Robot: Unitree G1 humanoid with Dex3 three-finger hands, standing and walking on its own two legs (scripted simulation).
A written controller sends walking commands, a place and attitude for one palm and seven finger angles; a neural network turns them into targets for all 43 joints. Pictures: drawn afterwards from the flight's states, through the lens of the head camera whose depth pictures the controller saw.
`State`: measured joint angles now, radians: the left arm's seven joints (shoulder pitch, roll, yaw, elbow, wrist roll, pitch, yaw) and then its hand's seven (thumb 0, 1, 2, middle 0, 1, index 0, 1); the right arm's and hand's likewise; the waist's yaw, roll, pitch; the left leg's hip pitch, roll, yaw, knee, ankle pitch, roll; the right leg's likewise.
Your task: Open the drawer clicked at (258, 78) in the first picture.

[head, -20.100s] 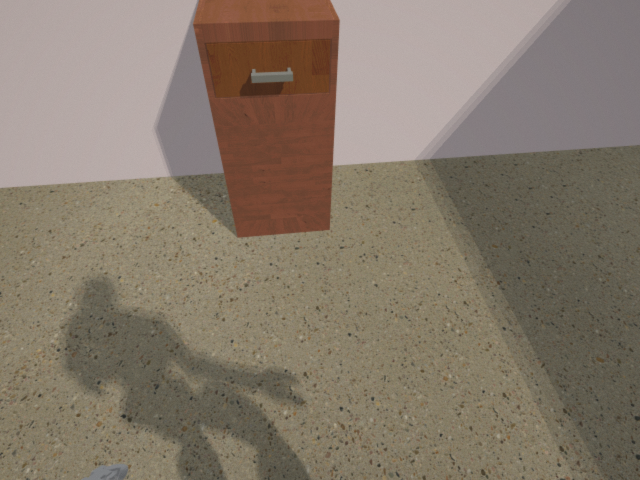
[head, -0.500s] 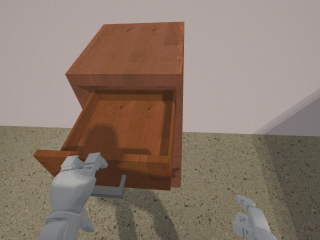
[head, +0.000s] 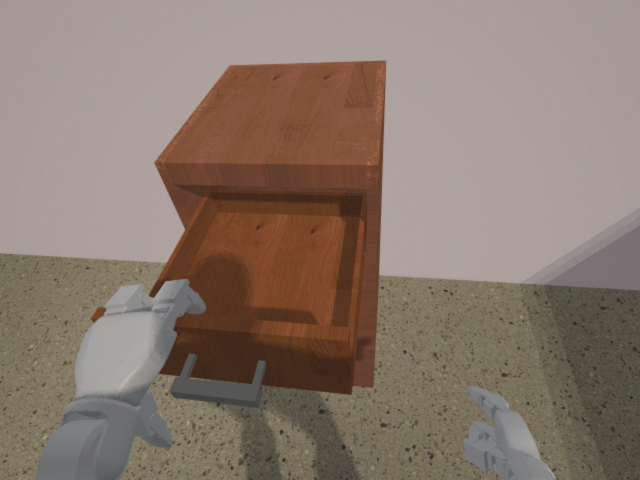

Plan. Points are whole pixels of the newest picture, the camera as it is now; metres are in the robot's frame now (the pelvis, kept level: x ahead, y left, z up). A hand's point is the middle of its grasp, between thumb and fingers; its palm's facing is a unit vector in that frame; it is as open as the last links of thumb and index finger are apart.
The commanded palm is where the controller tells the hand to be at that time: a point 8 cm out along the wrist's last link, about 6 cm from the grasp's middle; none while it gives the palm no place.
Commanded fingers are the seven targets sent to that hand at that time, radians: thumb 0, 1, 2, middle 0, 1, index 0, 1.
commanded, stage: lift the hand off the handle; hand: left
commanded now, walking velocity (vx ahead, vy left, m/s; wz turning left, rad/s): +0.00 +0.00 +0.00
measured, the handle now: (220, 378) +0.25 +0.20 -0.03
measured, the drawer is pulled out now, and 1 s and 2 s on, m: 0.30 0.30 0.30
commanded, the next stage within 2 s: draw the hand back to the body in 0.18 s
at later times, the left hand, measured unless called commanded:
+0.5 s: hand (142, 362) +0.20 +0.22 +0.11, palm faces +0.10 -0.14 -0.99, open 13.8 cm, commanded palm +0.17 +0.22 +0.17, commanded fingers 0.00 -0.50 0.30 -0.30 -1.20 -0.30 -1.20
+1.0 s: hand (138, 358) +0.19 +0.22 +0.13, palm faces +0.23 -0.76 -0.60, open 13.7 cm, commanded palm +0.15 +0.25 +0.18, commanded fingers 0.00 -0.25 0.41 -0.28 -1.04 -0.28 -1.04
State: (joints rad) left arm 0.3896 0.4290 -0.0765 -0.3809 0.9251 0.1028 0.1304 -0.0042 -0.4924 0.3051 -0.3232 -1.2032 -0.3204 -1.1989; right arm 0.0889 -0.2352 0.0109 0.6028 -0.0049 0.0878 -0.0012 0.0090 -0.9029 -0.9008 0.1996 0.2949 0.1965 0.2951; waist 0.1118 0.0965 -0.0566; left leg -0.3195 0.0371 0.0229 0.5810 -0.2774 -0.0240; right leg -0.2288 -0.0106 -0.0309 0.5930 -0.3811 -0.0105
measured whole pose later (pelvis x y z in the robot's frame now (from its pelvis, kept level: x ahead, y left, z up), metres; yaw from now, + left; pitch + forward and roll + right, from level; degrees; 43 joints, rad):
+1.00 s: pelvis +0.00 +0.01 +0.01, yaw +0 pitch -2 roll +0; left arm 0.55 0.34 0.14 -0.51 0.17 -0.04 0.09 -0.01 -0.46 0.32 -0.32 -1.18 -0.32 -1.18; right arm 0.13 -0.22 0.02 0.55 0.01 -0.04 -0.06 0.01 -0.90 -0.90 0.20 0.29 0.20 0.30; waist 0.07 0.08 0.02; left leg -0.23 0.03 0.03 0.52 -0.26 -0.01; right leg -0.13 -0.01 -0.02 0.50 -0.34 0.00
